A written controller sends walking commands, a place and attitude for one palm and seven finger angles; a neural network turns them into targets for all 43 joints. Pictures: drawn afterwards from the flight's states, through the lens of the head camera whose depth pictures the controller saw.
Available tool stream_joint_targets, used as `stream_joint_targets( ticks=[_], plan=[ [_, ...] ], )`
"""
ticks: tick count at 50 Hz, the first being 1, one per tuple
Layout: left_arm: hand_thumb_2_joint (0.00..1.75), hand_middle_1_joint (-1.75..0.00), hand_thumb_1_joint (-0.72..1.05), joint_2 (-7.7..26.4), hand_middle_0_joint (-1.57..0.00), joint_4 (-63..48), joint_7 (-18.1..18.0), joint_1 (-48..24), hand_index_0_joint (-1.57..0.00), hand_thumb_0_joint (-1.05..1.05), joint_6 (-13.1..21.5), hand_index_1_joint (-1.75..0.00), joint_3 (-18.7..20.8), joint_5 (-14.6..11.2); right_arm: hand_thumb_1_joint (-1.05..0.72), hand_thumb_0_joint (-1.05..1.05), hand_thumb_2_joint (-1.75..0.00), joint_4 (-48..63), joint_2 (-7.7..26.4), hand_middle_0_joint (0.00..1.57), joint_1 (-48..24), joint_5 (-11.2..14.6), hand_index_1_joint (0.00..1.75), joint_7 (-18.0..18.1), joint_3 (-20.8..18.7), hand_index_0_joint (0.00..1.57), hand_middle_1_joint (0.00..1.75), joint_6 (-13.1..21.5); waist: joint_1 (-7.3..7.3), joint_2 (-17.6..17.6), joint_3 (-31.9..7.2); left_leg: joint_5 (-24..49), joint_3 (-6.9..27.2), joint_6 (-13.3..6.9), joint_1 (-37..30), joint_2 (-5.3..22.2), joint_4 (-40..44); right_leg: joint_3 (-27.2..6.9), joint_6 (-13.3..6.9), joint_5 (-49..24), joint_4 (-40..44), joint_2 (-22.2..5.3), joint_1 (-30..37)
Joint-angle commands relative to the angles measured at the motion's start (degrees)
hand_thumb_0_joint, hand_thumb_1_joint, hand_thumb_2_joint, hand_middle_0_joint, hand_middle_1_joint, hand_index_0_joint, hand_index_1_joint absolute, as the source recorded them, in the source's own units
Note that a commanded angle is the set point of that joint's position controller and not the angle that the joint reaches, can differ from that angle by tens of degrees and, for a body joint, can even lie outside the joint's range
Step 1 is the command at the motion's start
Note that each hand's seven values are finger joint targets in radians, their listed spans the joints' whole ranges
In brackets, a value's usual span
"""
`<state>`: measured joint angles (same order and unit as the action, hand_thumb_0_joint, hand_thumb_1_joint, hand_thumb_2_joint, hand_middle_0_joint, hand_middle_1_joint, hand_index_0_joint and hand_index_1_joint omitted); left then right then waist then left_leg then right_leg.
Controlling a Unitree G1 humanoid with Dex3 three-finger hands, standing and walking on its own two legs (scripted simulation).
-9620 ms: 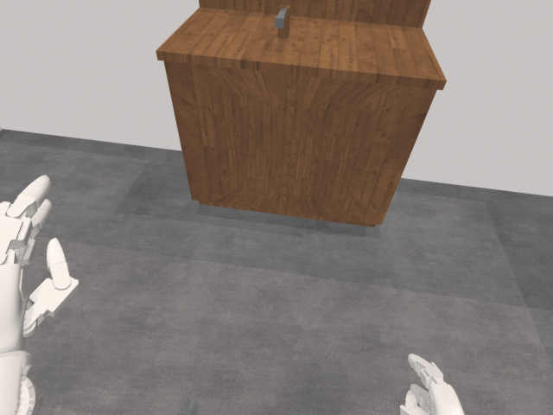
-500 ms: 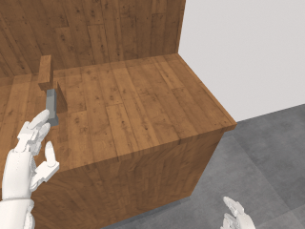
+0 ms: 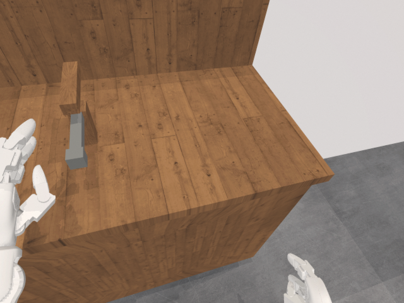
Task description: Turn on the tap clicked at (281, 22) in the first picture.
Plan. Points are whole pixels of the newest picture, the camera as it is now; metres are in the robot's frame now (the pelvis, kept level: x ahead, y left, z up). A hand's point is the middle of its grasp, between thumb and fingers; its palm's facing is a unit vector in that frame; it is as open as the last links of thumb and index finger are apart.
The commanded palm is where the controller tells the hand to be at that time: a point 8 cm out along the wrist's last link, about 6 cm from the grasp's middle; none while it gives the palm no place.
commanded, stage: come to a stop and stand still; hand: left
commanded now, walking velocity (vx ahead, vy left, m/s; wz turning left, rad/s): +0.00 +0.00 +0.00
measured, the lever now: (76, 158) +0.31 +0.27 +0.12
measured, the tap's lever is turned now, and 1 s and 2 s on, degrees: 0 0 0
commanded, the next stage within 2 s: look again from close up in 0.36 s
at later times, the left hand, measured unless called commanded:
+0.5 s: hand (67, 184) +0.23 +0.23 +0.16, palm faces +0.40 -0.85 -0.34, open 7.4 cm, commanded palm +0.18 +0.27 +0.18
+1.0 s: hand (75, 189) +0.23 +0.22 +0.16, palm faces +0.39 -0.85 -0.35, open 7.4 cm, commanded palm +0.17 +0.25 +0.18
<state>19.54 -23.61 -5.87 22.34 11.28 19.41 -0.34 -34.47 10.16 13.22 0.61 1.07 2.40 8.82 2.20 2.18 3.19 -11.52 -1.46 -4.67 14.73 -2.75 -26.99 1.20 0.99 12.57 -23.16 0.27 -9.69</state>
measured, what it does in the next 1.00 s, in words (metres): stands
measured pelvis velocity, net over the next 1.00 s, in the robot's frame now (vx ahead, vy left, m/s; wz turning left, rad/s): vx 0.01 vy -0.03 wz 0.01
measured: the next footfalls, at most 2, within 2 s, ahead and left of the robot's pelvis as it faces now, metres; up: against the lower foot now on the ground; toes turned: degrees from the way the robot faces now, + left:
left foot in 1.62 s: -0.05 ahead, +0.06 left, +0.00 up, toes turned +2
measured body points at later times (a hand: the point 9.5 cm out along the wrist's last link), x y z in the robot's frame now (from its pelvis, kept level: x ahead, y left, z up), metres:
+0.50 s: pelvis +0.02 -0.01 +0.00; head +0.04 +0.00 +0.45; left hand +0.21 +0.27 +0.18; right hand +0.20 -0.24 -0.07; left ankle +0.03 +0.06 -0.74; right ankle +0.00 -0.13 -0.74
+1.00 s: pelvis +0.01 -0.03 +0.00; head +0.03 -0.01 +0.45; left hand +0.20 +0.26 +0.18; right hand +0.19 -0.26 -0.07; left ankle +0.03 +0.06 -0.74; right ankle +0.00 -0.14 -0.74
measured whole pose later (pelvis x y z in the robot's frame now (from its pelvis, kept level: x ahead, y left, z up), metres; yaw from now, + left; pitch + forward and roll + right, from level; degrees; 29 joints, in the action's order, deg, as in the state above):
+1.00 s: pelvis +0.01 -0.03 +0.00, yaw +0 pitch -1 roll -1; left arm 20.5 -27.8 -6.9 25.0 9.4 18.9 -3.3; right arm -33.2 11.9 11.4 1.4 2.9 1.1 4.4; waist 1.2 0.7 2.4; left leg -11.2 -0.1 -2.2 12.4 -1.4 -24.4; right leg 2.3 -1.1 12.5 -20.5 1.8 -7.2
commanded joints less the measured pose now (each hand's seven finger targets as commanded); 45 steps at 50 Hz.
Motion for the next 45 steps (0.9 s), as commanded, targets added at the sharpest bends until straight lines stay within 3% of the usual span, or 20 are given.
stream_joint_targets(
  ticks=[1,5,6,9,10,13,17,19,20,24,25,29,30,33,34,35,39,40,44,45],
  plan=[
    [0.9,-0.3,0.9,11.2,-0.2,-21.0,-1.6,-9.0,-0.2,0.0,5.6,-0.3,5.5,-0.9,-0.9,0.0,-0.9,10.0,8.0,0.2,-6.1,-0.1,0.3,0.5,-3.9,0.2,0.3,4.0,-0.74,-10.0,-12.4,12.6,8.3,3.8,-7.1,7.9,5.6,-1.9,-2.2,-9.0,0.1,-1.9,3.5],
    [0.9,-0.3,0.9,9.0,-0.2,-16.8,-1.4,-1.2,-0.2,0.0,4.7,-0.3,5.4,-1.5,-0.9,0.0,-0.9,9.4,8.3,0.2,-5.5,0.0,0.3,0.0,-4.2,0.2,0.3,2.5,-0.97,-8.5,-12.8,22.8,7.4,5.4,-8.7,7.7,3.4,-0.8,-2.2,-10.7,-0.2,-1.6,2.6],
    [0.9,-0.3,0.9,10.1,-0.2,-16.1,-1.3,0.2,-0.2,0.0,4.4,-0.3,6.7,-1.7,-0.9,0.0,-0.9,10.0,8.2,0.2,-5.4,0.2,0.3,-0.1,-4.5,0.2,0.3,2.0,-0.88,-7.7,-12.8,23.6,7.6,5.6,-8.3,8.2,3.3,-1.0,-2.3,-11.0,0.4,-2.0,3.2],
    [0.9,-0.3,0.9,10.2,-0.2,-12.9,-1.3,3.5,-0.2,0.0,3.4,-0.3,8.1,-2.2,-0.9,0.0,-0.9,10.1,8.2,0.2,-6.0,0.7,0.3,0.2,-4.4,0.2,0.3,0.3,-1.13,-6.3,-11.3,22.9,6.6,5.9,-7.1,7.8,3.3,-1.2,-2.3,-13.0,1.1,-2.2,2.8],
    [0.9,-0.3,0.9,8.7,-0.2,-11.6,-0.9,3.9,-0.2,0.0,3.2,-0.3,6.4,-2.6,-0.9,0.0,-0.9,10.2,8.3,0.2,-5.4,0.4,0.3,0.2,-4.2,0.2,0.3,-0.3,-1.28,-4.9,-10.8,21.6,6.8,5.6,-5.8,7.8,3.7,-0.8,-2.1,-12.7,1.4,-2.2,3.0],
    [0.9,-0.3,0.9,10.4,-0.2,-13.2,-0.9,1.6,-0.2,0.0,3.0,-0.3,7.3,-2.8,-0.9,0.0,-0.9,11.2,8.2,0.2,-6.1,0.8,0.3,0.7,-4.4,0.2,0.3,-0.9,-1.31,-3.5,-11.0,18.7,6.8,5.1,-5.1,8.0,4.0,-1.8,-2.1,-13.6,2.0,-3.1,4.3],
    [0.9,-0.3,0.9,10.1,-0.2,-16.4,-1.2,-2.3,-0.2,0.0,2.9,-0.3,5.6,-2.9,-0.9,0.0,-0.9,11.3,8.6,0.2,-6.9,0.6,0.3,1.3,-4.2,0.2,0.3,-0.9,-1.29,-5.4,-11.2,16.5,6.5,4.2,-6.4,7.5,4.5,-2.4,-2.1,-13.4,2.1,-3.4,4.1],
    [0.9,-0.3,0.9,12.0,-0.2,-19.2,-1.9,-4.8,-0.2,0.0,2.8,-0.3,6.7,-2.4,-0.9,0.0,-0.9,11.2,8.2,0.2,-8.4,0.8,0.3,1.8,-4.0,0.2,0.3,-0.4,-1.12,-6.7,-11.0,14.9,6.5,4.2,-7.1,7.4,4.7,-2.8,-2.1,-12.5,2.1,-3.4,3.4],
    [0.9,-0.3,0.9,10.0,-0.2,-18.3,-1.8,-4.6,-0.2,0.0,3.0,-0.3,4.9,-2.6,-0.9,0.0,-0.9,10.8,8.6,0.2,-7.5,0.3,0.3,1.8,-3.9,0.2,0.3,-0.5,-1.23,-7.0,-11.1,14.2,6.9,3.8,-6.3,7.2,5.2,-2.2,-2.2,-12.0,2.2,-3.1,4.0],
    [0.9,-0.3,0.9,11.9,-0.2,-18.1,-2.5,-3.9,-0.2,0.0,2.7,-0.3,6.8,-2.2,-0.9,0.0,-0.9,10.6,8.3,0.2,-8.1,0.7,0.3,1.8,-4.1,0.2,0.3,-0.1,-0.95,-8.1,-10.4,11.4,7.1,3.9,-6.3,7.3,5.5,-3.1,-2.4,-10.6,2.8,-3.6,3.9],
    [0.9,-0.3,0.9,9.3,-0.2,-15.9,-2.2,-2.7,-0.2,0.0,2.8,-0.3,4.7,-2.4,-0.9,0.0,-0.9,10.3,8.5,0.2,-7.3,0.2,0.3,1.7,-3.9,0.2,0.3,-0.5,-1.13,-7.4,-9.8,9.5,7.2,3.6,-5.0,7.1,6.1,-2.6,-2.4,-9.6,3.2,-3.3,4.0],
    [0.9,-0.3,0.9,10.5,-0.2,-13.1,-2.3,0.2,-0.2,0.0,2.2,-0.3,6.9,-2.6,-0.9,0.0,-0.9,10.5,8.4,0.2,-7.6,0.7,0.3,1.7,-4.3,0.2,0.3,-1.0,-1.14,-5.1,-8.6,7.8,7.1,3.6,-4.1,6.8,6.0,-3.6,-2.6,-9.6,4.4,-3.9,3.6],
    [0.9,-0.3,0.9,8.7,-0.2,-11.5,-1.9,1.0,-0.2,0.0,2.2,-0.3,5.2,-2.9,-0.9,0.0,-0.9,10.4,8.5,0.2,-6.8,0.4,0.3,1.6,-4.1,0.2,0.3,-1.3,-1.25,-3.6,-8.4,7.3,7.0,3.4,-3.4,6.7,6.1,-3.0,-2.4,-9.2,4.8,-3.7,3.6],
    [0.9,-0.3,0.9,9.6,-0.2,-12.1,-1.7,0.0,-0.2,0.0,2.0,-0.3,5.6,-3.0,-0.9,0.0,-0.9,11.0,8.4,0.2,-7.2,0.7,0.3,1.7,-4.3,0.2,0.3,-1.4,-1.34,-2.9,-7.5,5.3,7.3,3.3,-3.1,6.9,6.6,-3.9,-2.4,-8.2,5.4,-4.2,3.1],
    [0.9,-0.3,0.9,10.9,-0.2,-12.5,-2.0,0.5,-0.2,0.0,1.8,-0.3,6.9,-2.9,-0.9,0.0,-0.9,10.9,8.3,0.2,-8.2,0.8,0.3,1.9,-4.1,0.2,0.3,-1.5,-1.15,-3.0,-7.6,5.5,7.0,3.2,-3.5,6.8,6.5,-3.8,-2.3,-8.4,5.5,-4.0,2.7],
    [0.9,-0.3,0.9,8.7,-0.2,-11.5,-1.6,0.3,-0.2,0.0,1.9,-0.3,4.7,-3.1,-0.9,0.0,-0.9,10.6,8.6,0.2,-7.4,0.5,0.3,1.8,-4.0,0.2,0.3,-1.6,-1.41,-2.6,-7.5,4.6,6.9,3.0,-3.4,6.6,6.5,-3.3,-2.3,-7.4,5.9,-3.8,2.3],
    [0.9,-0.3,0.9,11.9,-0.2,-15.3,-2.1,-2.0,-0.2,0.0,1.9,-0.3,6.9,-2.9,-0.9,0.0,-0.9,10.9,8.3,0.2,-8.7,0.9,0.3,2.1,-4.0,0.2,0.3,-1.2,-1.16,-4.2,-8.3,5.3,6.7,2.8,-4.5,6.5,5.9,-4.2,-2.4,-8.5,5.8,-4.4,2.7],
    [0.9,-0.3,0.9,9.9,-0.2,-14.6,-1.9,-2.0,-0.2,0.0,2.0,-0.3,5.0,-3.1,-0.9,0.0,-0.9,10.6,8.7,0.2,-7.9,0.4,0.3,2.1,-4.0,0.2,0.3,-1.3,-1.31,-4.2,-8.5,5.2,6.8,2.6,-4.1,6.3,6.2,-3.7,-2.3,-8.0,5.7,-4.1,3.2],
    [0.9,-0.3,0.9,12.2,-0.2,-16.6,-2.4,-1.7,-0.2,0.0,1.9,-0.3,7.2,-2.9,-0.9,0.0,-0.9,10.5,8.4,0.2,-8.5,0.8,0.3,2.1,-4.2,0.2,0.3,-0.9,-1.01,-5.1,-9.6,7.8,6.8,2.7,-5.5,6.6,5.1,-4.4,-2.4,-10.1,5.3,-4.6,3.7],
    [0.9,-0.3,0.9,10.1,-0.2,-15.5,-2.2,-1.2,-0.2,0.0,1.8,-0.3,5.2,-3.2,-0.9,0.0,-0.9,10.5,8.4,0.2,-7.9,0.4,0.3,2.1,-3.9,0.2,0.3,-1.1,-1.13,-4.8,-8.9,8.6,7.0,2.7,-5.3,6.5,5.7,-3.8,-2.3,-10.2,5.6,-3.9,3.5]
  ],
)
